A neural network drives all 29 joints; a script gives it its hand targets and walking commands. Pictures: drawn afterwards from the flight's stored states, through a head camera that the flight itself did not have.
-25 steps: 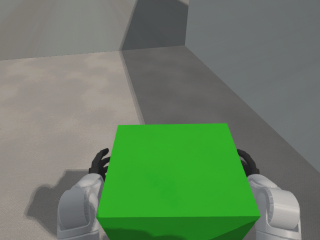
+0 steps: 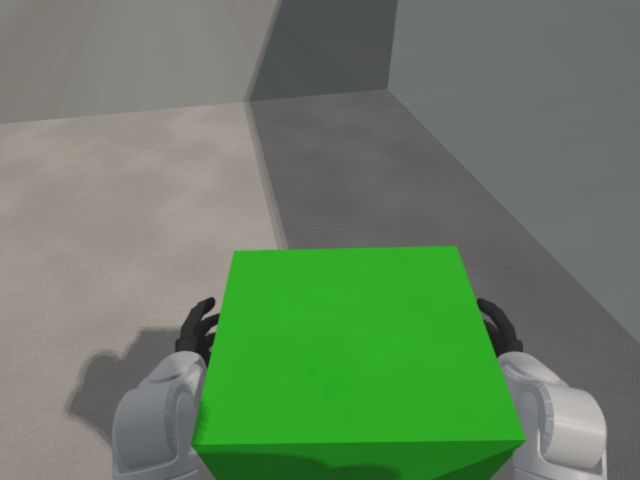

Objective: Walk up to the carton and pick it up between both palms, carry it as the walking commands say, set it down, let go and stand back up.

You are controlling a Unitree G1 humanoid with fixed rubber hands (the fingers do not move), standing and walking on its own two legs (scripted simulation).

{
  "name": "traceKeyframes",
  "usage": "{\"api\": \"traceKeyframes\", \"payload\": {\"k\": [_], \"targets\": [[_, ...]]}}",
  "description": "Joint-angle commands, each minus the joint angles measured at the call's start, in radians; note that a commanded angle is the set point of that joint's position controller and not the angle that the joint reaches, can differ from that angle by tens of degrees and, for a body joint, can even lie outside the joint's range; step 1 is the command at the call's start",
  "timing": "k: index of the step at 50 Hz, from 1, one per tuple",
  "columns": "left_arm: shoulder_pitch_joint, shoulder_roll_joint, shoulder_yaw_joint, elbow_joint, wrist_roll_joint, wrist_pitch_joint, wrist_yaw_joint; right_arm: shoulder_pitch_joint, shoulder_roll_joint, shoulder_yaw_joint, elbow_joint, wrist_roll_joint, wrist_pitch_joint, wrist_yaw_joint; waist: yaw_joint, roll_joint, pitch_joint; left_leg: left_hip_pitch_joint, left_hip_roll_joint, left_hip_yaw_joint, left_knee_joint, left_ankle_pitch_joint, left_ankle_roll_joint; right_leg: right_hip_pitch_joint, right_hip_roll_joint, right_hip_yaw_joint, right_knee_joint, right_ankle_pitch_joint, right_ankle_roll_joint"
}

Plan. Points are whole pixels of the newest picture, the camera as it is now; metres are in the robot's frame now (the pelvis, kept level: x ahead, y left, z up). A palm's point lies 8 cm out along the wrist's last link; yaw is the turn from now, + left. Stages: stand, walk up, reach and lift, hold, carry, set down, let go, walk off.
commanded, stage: carry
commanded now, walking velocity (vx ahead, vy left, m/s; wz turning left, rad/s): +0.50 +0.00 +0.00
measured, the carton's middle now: (346, 396) +0.24 +0.00 +0.03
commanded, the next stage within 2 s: none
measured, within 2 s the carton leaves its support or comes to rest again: neither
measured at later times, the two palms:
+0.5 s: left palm (231, 207) +0.54 +0.18 +0.08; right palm (432, 211) +0.54 -0.16 +0.07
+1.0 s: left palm (225, 178) +0.63 +0.21 +0.08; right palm (409, 175) +0.63 -0.13 +0.09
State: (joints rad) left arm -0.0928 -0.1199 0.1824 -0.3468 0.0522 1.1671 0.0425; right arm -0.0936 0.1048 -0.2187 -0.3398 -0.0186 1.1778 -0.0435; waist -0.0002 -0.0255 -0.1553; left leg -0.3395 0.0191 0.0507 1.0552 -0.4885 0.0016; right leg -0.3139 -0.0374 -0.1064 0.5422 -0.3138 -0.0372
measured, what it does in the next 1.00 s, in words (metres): walks ahead: left foot, then right foot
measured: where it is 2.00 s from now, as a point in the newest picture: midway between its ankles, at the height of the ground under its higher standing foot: outside the picture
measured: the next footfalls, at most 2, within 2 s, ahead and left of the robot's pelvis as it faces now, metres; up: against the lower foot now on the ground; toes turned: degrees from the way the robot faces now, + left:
left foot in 0.16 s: +0.18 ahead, +0.14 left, +0.00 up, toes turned +4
right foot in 0.42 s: +0.37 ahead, -0.07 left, +0.00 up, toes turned -6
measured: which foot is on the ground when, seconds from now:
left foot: up 0.00-0.14, down 0.16-0.96, up 0.98-1.00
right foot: down 0.00-0.16, up 0.18-0.40, down 0.42-1.00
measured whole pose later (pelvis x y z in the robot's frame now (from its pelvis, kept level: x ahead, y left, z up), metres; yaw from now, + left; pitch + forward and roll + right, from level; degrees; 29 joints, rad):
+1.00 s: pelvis +0.37 +0.04 +0.01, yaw +1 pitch +6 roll -1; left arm -0.09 -0.13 0.19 -0.37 0.04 1.14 0.04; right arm -0.10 0.11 -0.23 -0.37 -0.01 1.16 -0.04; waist 0.00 0.00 -0.13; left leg -0.22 0.03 0.08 0.70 -0.35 -0.01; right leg -0.31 -0.02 -0.12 0.56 -0.23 -0.05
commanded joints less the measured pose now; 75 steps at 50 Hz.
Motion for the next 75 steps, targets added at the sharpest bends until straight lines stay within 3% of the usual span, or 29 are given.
{"api": "traceKeyframes", "payload": {"k": [1, 5, 7, 8, 9, 10, 13, 16, 19, 21, 23, 25, 29, 32, 35, 39, 41, 44, 46, 47, 48, 49, 50, 52, 53, 54, 56, 65, 75], "targets": [[-0.501, -0.8, -0.778, -0.039, -0.335, 0.005, -0.219, -0.508, 0.764, 0.789, -0.062, 0.284, 0.0, 0.239, 0.032, -0.048, -0.051, -0.361, 0.063, -0.014, -0.184, 0.012, -0.034, 0.308, -0.295, 0.308, -0.314, 0.178, -0.147], [-0.461, -0.766, -0.747, -0.009, -0.313, 0.006, -0.22, -0.477, 0.75, 0.767, -0.01, 0.264, 0.012, 0.235, 0.023, -0.187, -0.056, -0.104, -0.029, 0.128, -0.537, 0.196, -0.016, 0.271, -0.213, 0.09, -0.183, 0.512, -0.081], [-0.466, -0.755, -0.738, -0.007, -0.309, 0.008, -0.226, -0.488, 0.755, 0.777, -0.02, 0.271, 0.011, 0.233, -0.004, -0.143, -0.106, 0.194, -0.064, 0.147, -0.644, 0.382, 0.013, 0.132, -0.144, -0.029, 0.043, 0.603, 0.013], [-0.472, -0.744, -0.733, -0.005, -0.298, 0.015, -0.224, -0.478, 0.744, 0.766, -0.013, 0.274, 0.01, 0.231, -0.022, 0.05, -0.178, 0.419, 0.083, -0.08, -0.664, 0.553, 0.053, -0.068, -0.086, -0.078, 0.293, 0.478, 0.079], [-0.463, -0.751, -0.738, 0.001, -0.3, 0.018, -0.225, -0.468, 0.727, 0.759, 0.005, 0.268, 0.007, 0.232, -0.013, 0.363, -0.211, 0.621, 0.31, -0.371, -0.658, 1.1, 0.167, -0.352, 0.033, -0.105, 0.487, -0.08, 0.125], [-0.53, -0.761, -0.762, -0.026, -0.322, 0.012, -0.222, -0.502, 0.723, 0.749, -0.008, 0.283, 0.001, 0.235, -0.008, 0.337, -0.198, 0.617, 0.357, -0.386, -0.616, 1.305, 0.234, -0.379, 0.031, 0.01, 0.531, -0.278, 0.089], [-0.513, -0.805, -0.773, -0.096, -0.338, -0.019, -0.202, -0.51, 0.78, 0.785, -0.102, 0.317, -0.019, 0.23, -0.027, 0.233, -0.238, 0.905, 0.307, -0.252, -0.55, 1.583, 0.148, -0.632, 0.038, -0.018, 0.369, -0.207, 0.085], [-0.5, -0.819, -0.786, -0.187, -0.357, -0.039, -0.189, -0.496, 0.791, 0.807, -0.196, 0.334, -0.043, 0.216, -0.02, 0.243, -0.338, 0.873, 0.245, -0.143, -0.504, 1.43, 0.113, -0.448, 0.046, -0.04, 0.011, -0.035, 0.096], [-0.427, -0.828, -0.773, -0.162, -0.349, -0.039, -0.199, -0.446, 0.776, 0.827, -0.237, 0.316, -0.045, 0.208, -0.006, 0.106, -0.368, 0.307, 0.114, 0.057, -0.495, 0.893, 0.014, 0.249, 0.037, -0.067, -0.196, 0.497, 0.038], [-0.43, -0.803, -0.757, -0.139, -0.341, -0.036, -0.208, -0.506, 0.761, 0.844, -0.255, 0.317, -0.036, 0.208, 0.006, -0.096, -0.372, 0.021, 0.046, 0.074, -0.401, 0.402, -0.02, 0.492, -0.193, 0.187, -0.06, 1.061, -0.064], [-0.414, -0.812, -0.755, -0.057, -0.319, -0.007, -0.21, -0.504, 0.746, 0.822, -0.179, 0.298, -0.012, 0.217, 0.002, -0.175, -0.244, -0.006, -0.012, 0.045, -0.483, 0.022, -0.019, 0.391, -0.245, 0.242, -0.053, 1.206, -0.102], [-0.374, -0.802, -0.74, -0.004, -0.313, 0.005, -0.22, -0.41, 0.72, 0.815, -0.088, 0.27, 0.007, 0.216, -0.007, -0.169, -0.253, -0.074, 0.013, 0.046, -0.6, 0.05, -0.034, 0.515, -0.253, 0.214, -0.018, 1.173, -0.12], [-0.412, -0.77, -0.746, -0.064, -0.313, -0.017, -0.211, -0.481, 0.741, 0.802, -0.092, 0.292, -0.004, 0.226, 0.0, -0.007, -0.281, 0.188, 0.107, -0.006, -0.611, 0.639, -0.006, 0.221, -0.135, 0.078, 0.023, 0.771, -0.025], [-0.445, -0.765, -0.775, -0.104, -0.328, -0.025, -0.201, -0.442, 0.736, 0.789, -0.086, 0.296, -0.012, 0.227, -0.011, 0.095, -0.319, 0.315, 0.145, -0.017, -0.513, 1.043, -0.005, 0.126, -0.082, 0.029, 0.082, 0.736, -0.007], [-0.449, -0.774, -0.789, -0.119, -0.337, -0.028, -0.203, -0.439, 0.732, 0.799, -0.12, 0.298, -0.018, 0.222, -0.008, 0.051, -0.339, 0.233, 0.097, 0.021, -0.443, 1.003, -0.022, 0.238, -0.075, 0.03, 0.041, 0.815, -0.022], [-0.449, -0.782, -0.78, -0.11, -0.326, -0.023, -0.199, -0.474, 0.736, 0.815, -0.134, 0.321, -0.016, 0.221, -0.016, -0.103, -0.268, -0.043, 0.031, 0.049, -0.682, 0.338, -0.04, 0.471, -0.183, 0.108, 0.12, 1.235, -0.089], [-0.407, -0.767, -0.757, -0.077, -0.316, -0.016, -0.196, -0.436, 0.727, 0.799, -0.093, 0.304, -0.012, 0.218, -0.018, -0.074, -0.263, 0.087, 0.043, 0.044, -0.75, 0.609, -0.033, 0.373, -0.121, 0.045, 0.176, 1.057, -0.043], [-0.432, -0.755, -0.773, -0.079, -0.322, -0.02, -0.197, -0.438, 0.715, 0.792, -0.074, 0.305, -0.018, 0.219, -0.021, 0.186, -0.23, 0.49, 0.174, -0.051, -0.493, 1.456, 0.014, -0.111, 0.005, -0.072, 0.176, 0.408, 0.018], [-0.43, -0.76, -0.779, -0.089, -0.324, -0.026, -0.2, -0.422, 0.709, 0.791, -0.086, 0.289, -0.019, 0.22, -0.004, 0.153, -0.287, 0.439, 0.123, 0.022, -0.364, 1.58, 0.004, 0.033, 0.076, -0.128, -0.04, 0.31, 0.004], [-0.455, -0.775, -0.788, -0.104, -0.336, -0.027, -0.205, -0.447, 0.72, 0.806, -0.115, 0.297, -0.022, 0.22, 0.01, 0.086, -0.294, 0.26, 0.084, 0.051, -0.274, 1.408, -0.026, 0.232, 0.048, -0.091, -0.07, 0.5, -0.014], [-0.436, -0.769, -0.792, -0.112, -0.336, -0.031, -0.205, -0.481, 0.717, 0.823, -0.158, 0.312, -0.024, 0.217, 0.028, -0.023, -0.314, 0.019, 0.055, 0.058, -0.184, 0.941, -0.053, 0.45, -0.082, 0.042, -0.003, 0.941, -0.075], [-0.452, -0.78, -0.797, -0.128, -0.344, -0.035, -0.202, -0.509, 0.718, 0.828, -0.179, 0.326, -0.027, 0.215, 0.027, -0.195, -0.265, -0.255, -0.016, 0.059, -0.192, 0.163, -0.062, 0.609, -0.232, 0.193, 0.058, 1.393, -0.163], [-0.484, -0.782, -0.802, -0.128, -0.346, -0.031, -0.196, -0.505, 0.73, 0.808, -0.144, 0.337, -0.022, 0.218, 0.02, -0.159, -0.213, -0.305, 0.0, -0.011, -0.252, -0.097, -0.049, 0.567, -0.293, 0.244, 0.03, 1.349, -0.201], [-0.456, -0.75, -0.761, -0.064, -0.309, -0.008, -0.191, -0.464, 0.684, 0.772, -0.063, 0.315, -0.012, 0.222, -0.01, -0.08, -0.116, -0.145, 0.058, -0.057, -0.604, -0.023, -0.022, 0.353, -0.262, 0.16, 0.051, 1.077, -0.138], [-0.473, -0.742, -0.758, -0.068, -0.301, -0.009, -0.188, -0.493, 0.699, 0.772, -0.045, 0.309, -0.009, 0.226, -0.015, -0.043, -0.091, -0.03, 0.048, -0.007, -0.859, 0.242, -0.03, 0.285, -0.194, 0.068, 0.103, 0.85, -0.074], [-0.457, -0.724, -0.751, -0.048, -0.295, -0.004, -0.19, -0.481, 0.703, 0.768, -0.021, 0.293, -0.004, 0.224, -0.012, 0.032, -0.088, 0.148, 0.104, -0.068, -0.782, 0.562, -0.023, 0.08, -0.121, 0.02, 0.145, 0.464, 0.008], [-0.403, -0.714, -0.724, 0.005, -0.266, 0.002, -0.192, -0.386, 0.691, 0.72, 0.059, 0.246, -0.001, 0.222, -0.004, 0.213, -0.139, 0.348, 0.29, -0.161, -0.612, 1.293, 0.089, -0.104, -0.044, -0.017, 0.149, -0.109, 0.055], [-0.5, -0.773, -0.745, -0.067, -0.332, -0.054, -0.2, -0.53, 0.734, 0.784, -0.102, 0.291, -0.049, 0.216, -0.002, 0.052, -0.232, 0.226, 0.135, -0.032, -0.539, 0.884, 0.036, 0.159, -0.076, 0.031, 0.009, 0.454, 0.009], [-0.464, -0.724, -0.661, 0.071, -0.262, -0.082, -0.205, -0.496, 0.709, 0.72, 0.05, 0.219, -0.073, 0.207, 0.005, -0.022, -0.224, 0.173, 0.105, -0.014, -0.521, 0.666, 0.032, 0.176, -0.119, 0.064, 0.005, 0.599, 0.008]]}}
